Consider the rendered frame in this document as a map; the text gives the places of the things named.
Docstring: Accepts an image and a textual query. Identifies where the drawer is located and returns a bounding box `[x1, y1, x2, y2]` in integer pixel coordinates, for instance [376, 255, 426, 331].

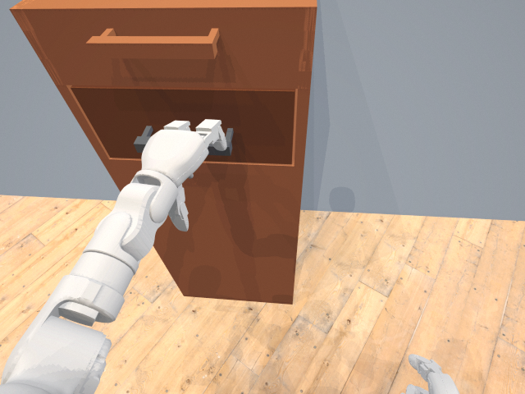
[71, 85, 295, 164]

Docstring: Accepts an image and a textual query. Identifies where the handle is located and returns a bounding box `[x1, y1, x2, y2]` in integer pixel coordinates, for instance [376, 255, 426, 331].
[86, 36, 217, 59]
[134, 126, 234, 156]

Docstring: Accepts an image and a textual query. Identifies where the left robot forearm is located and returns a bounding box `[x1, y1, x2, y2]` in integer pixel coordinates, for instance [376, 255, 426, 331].
[1, 170, 179, 384]

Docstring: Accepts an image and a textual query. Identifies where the robot left hand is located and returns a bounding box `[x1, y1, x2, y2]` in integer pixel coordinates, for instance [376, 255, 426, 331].
[141, 119, 227, 231]

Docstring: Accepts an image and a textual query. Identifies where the cabinet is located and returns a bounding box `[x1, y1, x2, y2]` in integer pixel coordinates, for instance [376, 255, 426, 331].
[9, 0, 317, 305]

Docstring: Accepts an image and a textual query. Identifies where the robot left upper arm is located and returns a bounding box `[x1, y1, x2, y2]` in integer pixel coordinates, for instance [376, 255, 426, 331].
[0, 315, 112, 394]

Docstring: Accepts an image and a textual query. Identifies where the robot right hand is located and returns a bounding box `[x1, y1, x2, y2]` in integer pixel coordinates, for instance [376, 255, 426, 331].
[401, 354, 459, 394]

